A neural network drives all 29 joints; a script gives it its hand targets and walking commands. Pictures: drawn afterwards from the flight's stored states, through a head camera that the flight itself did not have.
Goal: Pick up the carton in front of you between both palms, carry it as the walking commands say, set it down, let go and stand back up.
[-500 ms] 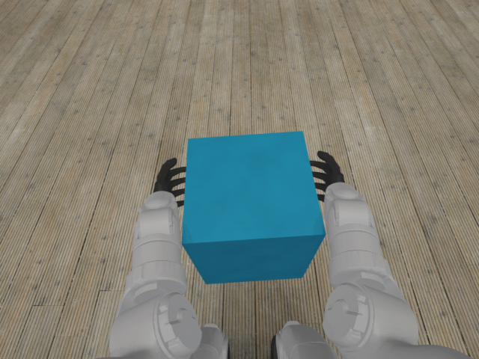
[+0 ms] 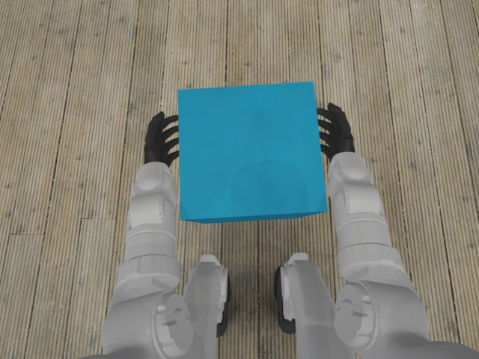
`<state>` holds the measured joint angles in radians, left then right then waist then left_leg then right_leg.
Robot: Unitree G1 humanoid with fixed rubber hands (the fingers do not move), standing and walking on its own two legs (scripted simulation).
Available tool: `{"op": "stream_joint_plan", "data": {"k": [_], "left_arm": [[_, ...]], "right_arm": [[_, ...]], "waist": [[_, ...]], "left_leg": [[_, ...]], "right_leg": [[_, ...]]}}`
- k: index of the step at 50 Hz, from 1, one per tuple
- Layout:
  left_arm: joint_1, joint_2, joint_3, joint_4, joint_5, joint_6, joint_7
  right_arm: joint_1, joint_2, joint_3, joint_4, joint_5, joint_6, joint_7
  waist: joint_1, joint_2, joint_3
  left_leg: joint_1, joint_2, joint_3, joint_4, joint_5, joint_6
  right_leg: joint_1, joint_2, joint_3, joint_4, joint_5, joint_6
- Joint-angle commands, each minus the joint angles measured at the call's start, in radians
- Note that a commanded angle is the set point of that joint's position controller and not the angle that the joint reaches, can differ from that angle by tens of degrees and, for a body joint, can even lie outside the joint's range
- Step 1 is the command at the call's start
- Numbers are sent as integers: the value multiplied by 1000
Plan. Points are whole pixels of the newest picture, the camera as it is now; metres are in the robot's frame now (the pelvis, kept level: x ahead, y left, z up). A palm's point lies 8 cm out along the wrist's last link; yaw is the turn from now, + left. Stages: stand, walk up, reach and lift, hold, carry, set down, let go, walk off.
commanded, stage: set down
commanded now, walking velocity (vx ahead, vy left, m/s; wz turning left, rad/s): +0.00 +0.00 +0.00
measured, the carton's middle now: (248, 166) +0.42 +0.01 -0.14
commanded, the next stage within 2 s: none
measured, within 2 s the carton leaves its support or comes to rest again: rests again in 1.56 s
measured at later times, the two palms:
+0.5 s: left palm (179, 172) +0.44 +0.16 -0.23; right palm (313, 160) +0.46 -0.13 -0.23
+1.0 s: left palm (191, 173) +0.47 +0.17 -0.38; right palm (298, 163) +0.50 -0.13 -0.39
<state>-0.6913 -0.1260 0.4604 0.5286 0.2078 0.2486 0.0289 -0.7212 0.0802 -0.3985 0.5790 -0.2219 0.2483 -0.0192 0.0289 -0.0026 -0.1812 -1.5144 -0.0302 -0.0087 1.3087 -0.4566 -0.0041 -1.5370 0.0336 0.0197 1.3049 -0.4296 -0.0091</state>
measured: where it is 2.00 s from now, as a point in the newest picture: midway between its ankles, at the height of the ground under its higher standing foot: (252, 312)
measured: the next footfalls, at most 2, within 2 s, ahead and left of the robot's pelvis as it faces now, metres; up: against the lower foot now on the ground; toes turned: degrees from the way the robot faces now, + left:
none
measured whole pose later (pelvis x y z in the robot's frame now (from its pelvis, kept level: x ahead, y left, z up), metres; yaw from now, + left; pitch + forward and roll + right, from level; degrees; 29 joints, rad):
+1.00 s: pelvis -0.04 +0.00 -0.23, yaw +2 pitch +43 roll +2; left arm -1.25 0.11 0.39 0.78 0.03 0.24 0.14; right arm -1.33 -0.22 -0.23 0.88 -0.06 0.25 -0.10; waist 0.04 0.01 0.17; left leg -2.29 -0.05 0.01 2.10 -0.57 -0.03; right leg -2.32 0.04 0.01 2.10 -0.53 -0.01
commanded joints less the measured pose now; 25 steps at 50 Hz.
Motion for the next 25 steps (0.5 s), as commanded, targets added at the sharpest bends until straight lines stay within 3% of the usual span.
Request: {"op": "stream_joint_plan", "data": {"k": [1,7,15,25], "left_arm": [[-525,-889,-552,103,-80,7,-227],[-615,-844,-505,131,-82,-19,-202],[-777,-805,-517,103,-123,-20,-170],[-966,-768,-501,109,-158,11,-168]], "right_arm": [[-513,911,520,87,72,0,209],[-595,866,471,135,67,-25,182],[-754,832,493,134,111,-23,151],[-939,790,480,168,139,9,148]], "waist": [[7,-36,-778],[3,-32,-814],[16,-31,-933],[16,-44,-971]], "left_leg": [[285,-129,-9,-57,319,-22],[152,-139,6,50,290,-27],[47,-145,38,189,217,-41],[-72,-137,62,334,146,-40]], "right_leg": [[430,121,22,-50,321,20],[305,128,11,56,295,19],[225,140,-10,196,227,25],[111,136,-31,338,155,24]]}}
